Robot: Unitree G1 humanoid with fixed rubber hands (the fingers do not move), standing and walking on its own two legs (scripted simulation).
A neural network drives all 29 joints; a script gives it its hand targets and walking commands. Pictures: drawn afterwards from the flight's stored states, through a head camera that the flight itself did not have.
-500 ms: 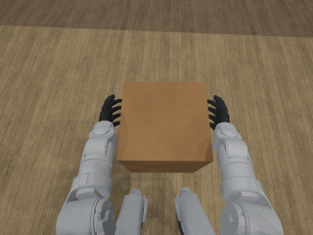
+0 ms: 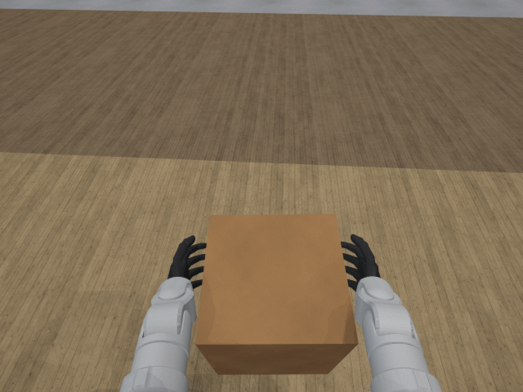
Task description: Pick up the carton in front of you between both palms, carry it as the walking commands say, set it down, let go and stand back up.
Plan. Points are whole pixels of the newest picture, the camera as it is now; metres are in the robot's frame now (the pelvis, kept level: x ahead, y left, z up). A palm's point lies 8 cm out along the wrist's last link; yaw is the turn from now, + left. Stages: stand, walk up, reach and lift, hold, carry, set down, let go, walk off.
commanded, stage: reach and lift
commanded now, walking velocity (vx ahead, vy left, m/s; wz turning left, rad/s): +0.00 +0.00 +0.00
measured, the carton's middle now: (272, 299) +0.31 +0.00 -0.09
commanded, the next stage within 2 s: hold in 1.22 s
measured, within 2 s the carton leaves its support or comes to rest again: neither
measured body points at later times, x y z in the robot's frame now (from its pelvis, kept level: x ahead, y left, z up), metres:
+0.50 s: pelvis -0.01 +0.00 +0.03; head -0.03 +0.00 +0.47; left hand +0.30 +0.15 +0.04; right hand +0.30 -0.15 +0.04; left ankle +0.01 +0.13 -0.71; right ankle +0.01 -0.13 -0.71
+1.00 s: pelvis +0.01 +0.00 +0.03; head -0.02 +0.00 +0.48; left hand +0.31 +0.15 +0.05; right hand +0.31 -0.15 +0.05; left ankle +0.01 +0.13 -0.71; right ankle +0.01 -0.13 -0.71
